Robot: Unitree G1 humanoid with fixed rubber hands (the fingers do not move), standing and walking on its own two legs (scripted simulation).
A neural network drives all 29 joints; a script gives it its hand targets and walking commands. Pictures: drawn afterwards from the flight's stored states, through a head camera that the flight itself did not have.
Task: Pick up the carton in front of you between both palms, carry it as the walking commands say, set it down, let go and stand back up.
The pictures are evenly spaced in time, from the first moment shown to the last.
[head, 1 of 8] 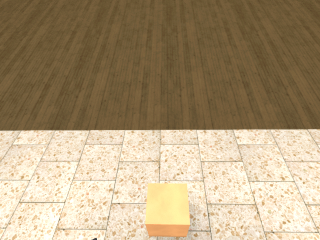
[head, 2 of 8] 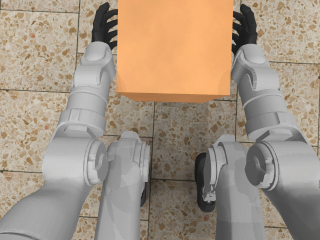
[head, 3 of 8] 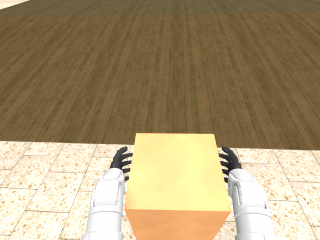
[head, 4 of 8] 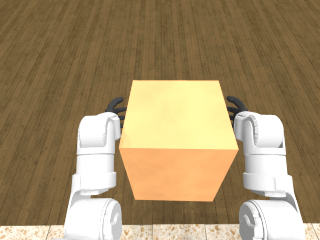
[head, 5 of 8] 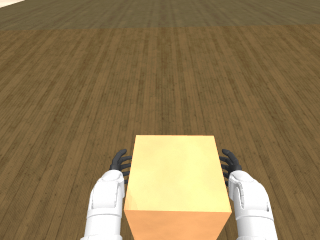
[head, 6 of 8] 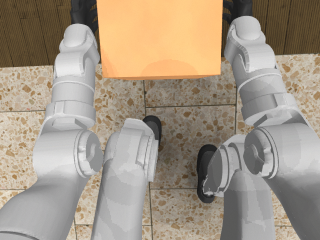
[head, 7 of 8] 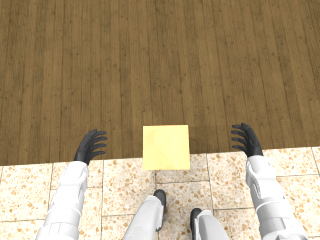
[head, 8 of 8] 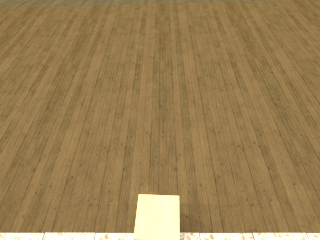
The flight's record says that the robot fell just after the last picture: no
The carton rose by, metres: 0.73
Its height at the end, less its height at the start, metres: +0.01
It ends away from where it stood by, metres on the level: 0.70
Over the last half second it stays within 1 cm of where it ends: yes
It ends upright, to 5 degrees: yes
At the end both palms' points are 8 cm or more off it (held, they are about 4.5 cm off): yes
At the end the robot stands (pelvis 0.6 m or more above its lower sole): yes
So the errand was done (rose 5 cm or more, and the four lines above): yes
